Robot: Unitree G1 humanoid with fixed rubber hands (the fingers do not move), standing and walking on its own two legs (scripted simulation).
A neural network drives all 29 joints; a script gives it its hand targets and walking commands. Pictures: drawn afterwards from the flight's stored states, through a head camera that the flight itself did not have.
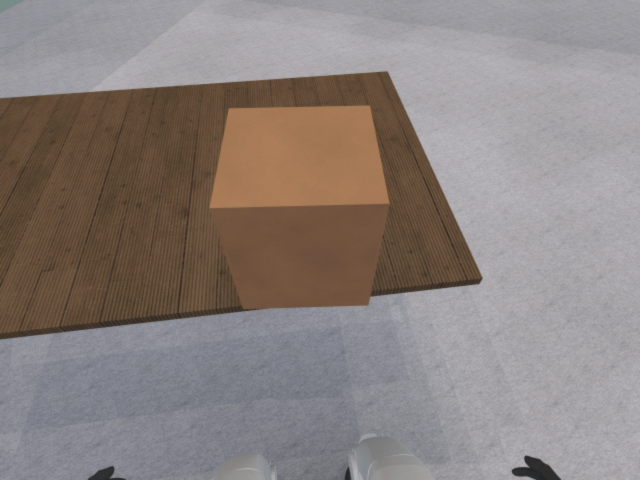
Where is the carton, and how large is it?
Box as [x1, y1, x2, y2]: [209, 105, 389, 308]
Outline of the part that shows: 369,105 229,108 209,208 243,308 368,304 389,203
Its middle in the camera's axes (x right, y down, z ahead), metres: -0.03 -0.04 +0.61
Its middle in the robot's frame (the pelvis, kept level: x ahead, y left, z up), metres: +0.47 +0.01 +0.02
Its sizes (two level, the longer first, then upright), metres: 0.210 0.200 0.250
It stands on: a table, 0.63 m high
